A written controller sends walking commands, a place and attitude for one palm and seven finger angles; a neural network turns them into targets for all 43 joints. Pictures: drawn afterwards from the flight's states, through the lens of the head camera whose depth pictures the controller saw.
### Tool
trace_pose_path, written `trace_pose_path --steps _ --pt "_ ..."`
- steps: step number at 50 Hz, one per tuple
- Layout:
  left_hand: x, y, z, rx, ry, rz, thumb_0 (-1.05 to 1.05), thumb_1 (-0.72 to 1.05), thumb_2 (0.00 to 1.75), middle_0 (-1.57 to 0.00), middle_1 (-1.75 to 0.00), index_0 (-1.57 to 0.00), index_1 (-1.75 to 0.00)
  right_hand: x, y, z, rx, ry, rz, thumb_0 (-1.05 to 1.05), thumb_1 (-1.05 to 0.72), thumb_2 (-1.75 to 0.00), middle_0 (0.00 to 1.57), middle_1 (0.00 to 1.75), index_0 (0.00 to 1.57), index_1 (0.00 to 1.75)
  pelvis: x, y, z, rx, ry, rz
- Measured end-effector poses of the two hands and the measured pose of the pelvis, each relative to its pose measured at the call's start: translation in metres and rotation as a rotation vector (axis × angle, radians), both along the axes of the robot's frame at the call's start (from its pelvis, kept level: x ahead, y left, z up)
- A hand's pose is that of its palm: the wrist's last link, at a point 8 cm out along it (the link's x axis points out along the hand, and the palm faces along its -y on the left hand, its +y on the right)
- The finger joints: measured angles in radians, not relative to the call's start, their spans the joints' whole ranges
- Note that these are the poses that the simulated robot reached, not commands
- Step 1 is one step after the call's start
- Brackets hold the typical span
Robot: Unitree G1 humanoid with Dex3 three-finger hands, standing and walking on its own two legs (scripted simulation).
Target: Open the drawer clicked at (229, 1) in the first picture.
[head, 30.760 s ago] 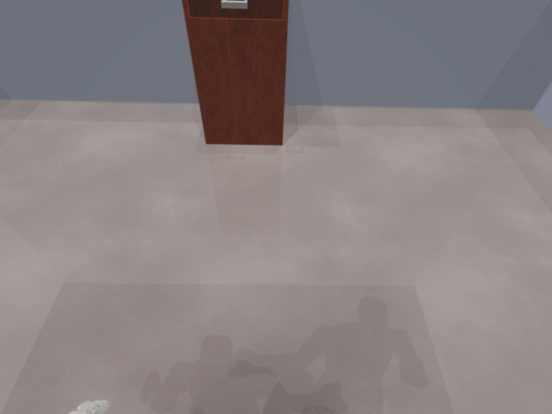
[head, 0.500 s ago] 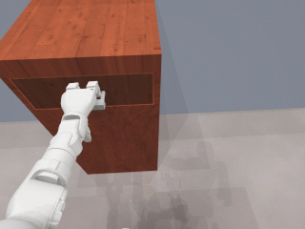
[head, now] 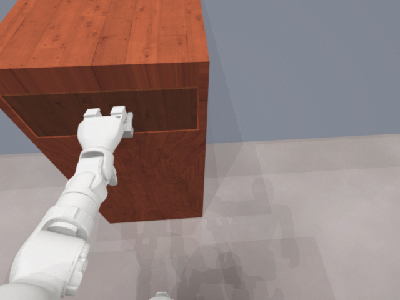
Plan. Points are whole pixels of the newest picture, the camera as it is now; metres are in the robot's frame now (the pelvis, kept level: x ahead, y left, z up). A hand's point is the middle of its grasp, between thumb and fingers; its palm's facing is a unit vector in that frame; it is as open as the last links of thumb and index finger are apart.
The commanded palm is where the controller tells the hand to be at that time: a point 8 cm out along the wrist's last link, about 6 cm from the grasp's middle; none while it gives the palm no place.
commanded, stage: lower the fingers behind the handle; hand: left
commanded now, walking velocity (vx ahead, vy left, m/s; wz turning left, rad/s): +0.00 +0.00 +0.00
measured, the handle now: (109, 124) +0.49 +0.20 +0.04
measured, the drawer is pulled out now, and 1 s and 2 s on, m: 0.00 0.00 0.11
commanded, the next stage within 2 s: close the thumb around the handle in 0.18 s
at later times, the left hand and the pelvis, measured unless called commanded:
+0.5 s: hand (109, 146) +0.45 +0.20 +0.02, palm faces -0.02 -0.04 -1.00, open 12.5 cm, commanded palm +0.42 +0.21 +0.08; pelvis +0.00 +0.00 +0.00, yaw -1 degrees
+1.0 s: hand (109, 147) +0.44 +0.20 +0.02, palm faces -0.03 -0.02 -1.00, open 5.6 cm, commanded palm +0.41 +0.20 +0.08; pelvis +0.01 +0.00 +0.00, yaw -1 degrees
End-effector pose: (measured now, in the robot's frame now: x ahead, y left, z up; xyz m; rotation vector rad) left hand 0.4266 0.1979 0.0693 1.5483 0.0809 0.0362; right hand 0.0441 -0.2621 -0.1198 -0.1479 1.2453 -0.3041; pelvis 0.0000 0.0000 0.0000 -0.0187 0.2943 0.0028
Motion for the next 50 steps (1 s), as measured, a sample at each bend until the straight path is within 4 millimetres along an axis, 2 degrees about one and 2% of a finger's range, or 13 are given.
trace_pose_path --steps 10,20,27,44,50 --pt "0.002 0.001 0.003 -0.007 0.018 -0.010 0.00 -0.49 0.31 -0.32 -1.21 -0.33 -1.22 -0.010 0.002 0.002 -0.002 0.015 -0.014 0.01 -0.91 -0.90 0.20 0.30 0.20 0.30 0.000 0.001 0.002 0.001 -0.002 -0.007" --pt "0.001 0.003 0.001 -0.018 0.001 -0.026 0.00 -0.44 0.33 -0.32 -1.22 -0.33 -1.21 -0.009 0.000 0.003 -0.010 0.009 -0.019 0.01 -0.91 -0.90 0.20 0.30 0.20 0.30 0.001 0.002 0.001 -0.002 0.001 -0.012" --pt "0.001 0.003 0.001 -0.020 -0.007 -0.026 0.00 -0.20 0.43 -0.32 -1.23 -0.34 -1.23 -0.003 0.002 0.005 -0.009 -0.005 -0.018 0.01 -0.91 -0.90 0.20 0.30 0.20 0.30 0.002 0.004 0.002 -0.002 0.001 -0.016" --pt "-0.003 0.002 0.002 -0.016 -0.008 -0.019 0.00 0.66 0.80 -0.37 -1.31 -0.40 -1.32 0.010 0.007 0.004 0.011 -0.026 -0.004 0.01 -0.91 -0.90 0.20 0.30 0.20 0.30 0.007 0.005 0.003 0.000 -0.008 -0.015" --pt "-0.003 0.002 0.001 0.000 0.001 -0.017 0.00 0.71 0.82 -0.36 -1.33 -0.41 -1.34 0.011 0.006 0.003 0.013 -0.026 0.000 0.01 -0.91 -0.90 0.20 0.30 0.20 0.30 0.007 0.004 0.003 0.001 -0.009 -0.012"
